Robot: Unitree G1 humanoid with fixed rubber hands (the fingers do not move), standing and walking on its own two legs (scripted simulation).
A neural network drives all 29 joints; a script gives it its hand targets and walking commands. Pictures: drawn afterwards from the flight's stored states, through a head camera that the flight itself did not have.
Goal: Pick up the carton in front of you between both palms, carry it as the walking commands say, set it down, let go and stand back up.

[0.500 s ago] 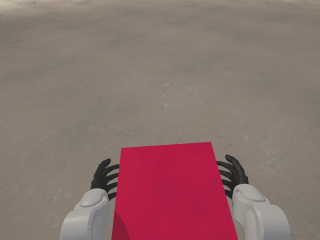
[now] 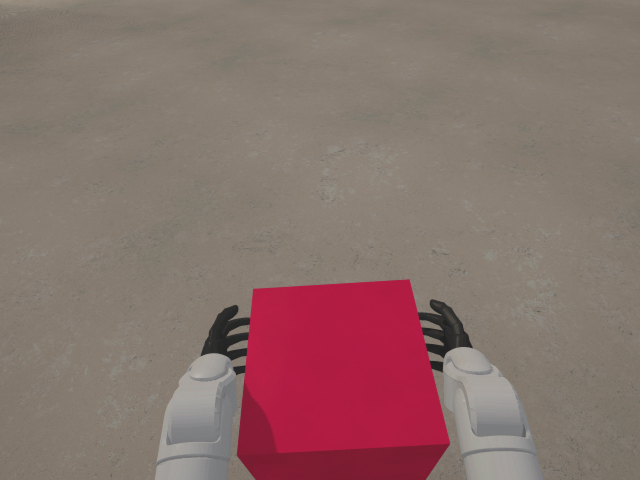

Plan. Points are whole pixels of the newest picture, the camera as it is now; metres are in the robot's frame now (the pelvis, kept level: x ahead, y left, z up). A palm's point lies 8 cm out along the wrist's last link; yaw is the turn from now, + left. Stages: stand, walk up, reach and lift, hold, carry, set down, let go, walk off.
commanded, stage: carry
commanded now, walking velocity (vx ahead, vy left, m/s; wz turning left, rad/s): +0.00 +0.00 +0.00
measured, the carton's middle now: (337, 395) +0.27 +0.00 -0.05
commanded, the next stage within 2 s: hold in 0.62 s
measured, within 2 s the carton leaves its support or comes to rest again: neither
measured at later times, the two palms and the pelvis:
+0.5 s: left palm (221, 349) +0.29 +0.15 +0.04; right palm (453, 342) +0.29 -0.15 +0.04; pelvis +0.00 +0.00 +0.00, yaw +0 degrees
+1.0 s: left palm (216, 358) +0.27 +0.15 +0.05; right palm (464, 360) +0.26 -0.15 +0.05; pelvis -0.02 +0.01 +0.01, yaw -2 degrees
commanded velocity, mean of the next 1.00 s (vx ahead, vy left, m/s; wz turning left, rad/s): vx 0.00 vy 0.00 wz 0.00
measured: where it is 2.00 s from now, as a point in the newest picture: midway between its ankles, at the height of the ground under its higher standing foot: outside the picture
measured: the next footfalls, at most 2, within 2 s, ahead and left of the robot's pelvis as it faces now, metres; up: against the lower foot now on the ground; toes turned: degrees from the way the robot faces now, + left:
none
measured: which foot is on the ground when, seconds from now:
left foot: down 0.00-1.00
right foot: down 0.00-1.00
